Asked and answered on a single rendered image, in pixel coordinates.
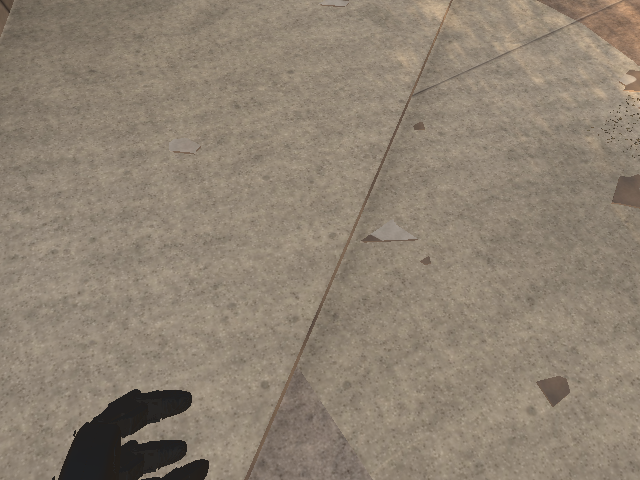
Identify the left robot hand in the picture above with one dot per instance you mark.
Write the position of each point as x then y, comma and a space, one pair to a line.
96, 452

